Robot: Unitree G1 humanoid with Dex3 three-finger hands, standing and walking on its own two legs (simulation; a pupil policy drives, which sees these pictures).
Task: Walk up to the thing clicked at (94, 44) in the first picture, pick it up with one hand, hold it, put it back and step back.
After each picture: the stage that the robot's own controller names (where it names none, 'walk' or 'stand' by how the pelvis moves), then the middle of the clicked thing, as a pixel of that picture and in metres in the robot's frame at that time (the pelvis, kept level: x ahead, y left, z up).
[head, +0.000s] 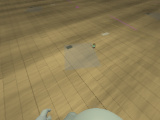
stand; (93, 45) +1.66 -0.07 -0.72
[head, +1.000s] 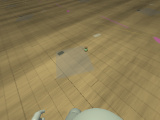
walk; (85, 49) +1.52 +0.22 -0.70
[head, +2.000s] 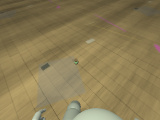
walk; (76, 61) +0.99 +0.33 -0.71
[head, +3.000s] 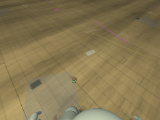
walk; (73, 79) +0.63 +0.20 -0.70
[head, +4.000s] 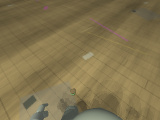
walk; (72, 92) +0.39 +0.19 -0.69
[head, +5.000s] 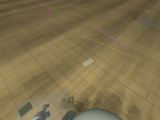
stand; (70, 100) +0.31 +0.21 -0.71
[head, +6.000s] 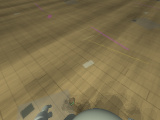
stand; (71, 101) +0.32 +0.21 -0.73
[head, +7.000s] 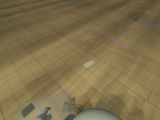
stand; (71, 101) +0.32 +0.21 -0.73
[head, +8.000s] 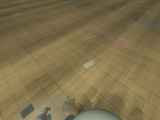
stand; (71, 102) +0.31 +0.21 -0.73
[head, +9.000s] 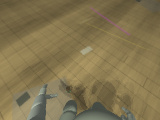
go down; (68, 89) +0.34 +0.21 -0.66
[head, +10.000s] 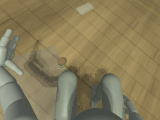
go down; (61, 63) +0.41 +0.22 -0.30
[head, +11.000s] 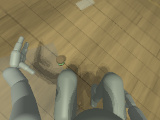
close in; (60, 61) +0.41 +0.22 -0.28
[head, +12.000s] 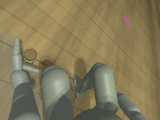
close; (30, 56) +0.41 +0.26 -0.22
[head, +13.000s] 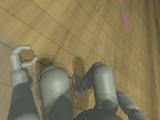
close; (27, 56) +0.40 +0.27 -0.23
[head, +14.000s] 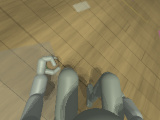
lift; (51, 65) +0.32 +0.26 -0.13
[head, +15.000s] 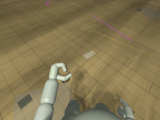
hold; (64, 74) +0.32 +0.18 +0.02
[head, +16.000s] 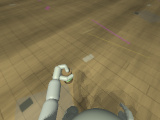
hold; (67, 75) +0.32 +0.17 -0.01
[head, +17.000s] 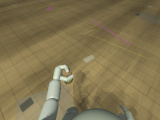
hold; (67, 76) +0.32 +0.17 -0.01
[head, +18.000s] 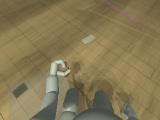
crouch; (64, 69) +0.36 +0.18 -0.07
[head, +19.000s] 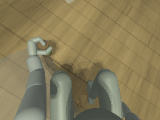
lower; (45, 49) +0.47 +0.25 -0.13
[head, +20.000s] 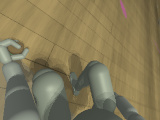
lower; (17, 51) +0.44 +0.28 -0.23
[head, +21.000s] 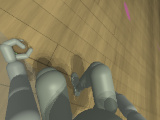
lower; (21, 50) +0.43 +0.28 -0.23
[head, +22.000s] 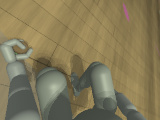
lower; (21, 50) +0.43 +0.28 -0.23
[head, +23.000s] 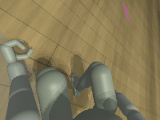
lower; (21, 51) +0.43 +0.28 -0.23
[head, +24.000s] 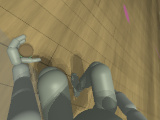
open; (26, 52) +0.41 +0.26 -0.24
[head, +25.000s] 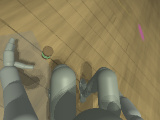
stand; (47, 53) +0.42 +0.24 -0.24
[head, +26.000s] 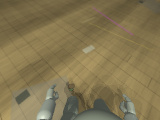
stand; (71, 87) +0.38 +0.18 -0.60
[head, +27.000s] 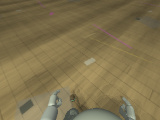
stand; (72, 98) +0.36 +0.18 -0.67
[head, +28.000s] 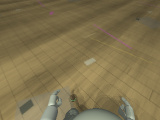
stand; (72, 98) +0.36 +0.17 -0.67
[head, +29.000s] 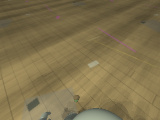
stand; (75, 98) +0.38 +0.17 -0.72
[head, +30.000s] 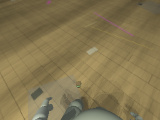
walk; (78, 84) +0.46 +0.14 -0.70
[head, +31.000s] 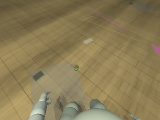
walk; (76, 67) +0.75 +0.16 -0.70
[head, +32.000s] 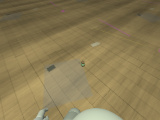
stand; (82, 63) +1.02 +0.18 -0.71
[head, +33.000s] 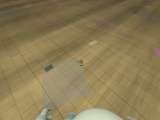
stand; (81, 63) +1.00 +0.17 -0.72
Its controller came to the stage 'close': yes
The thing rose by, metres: 0.72
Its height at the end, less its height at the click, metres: +0.00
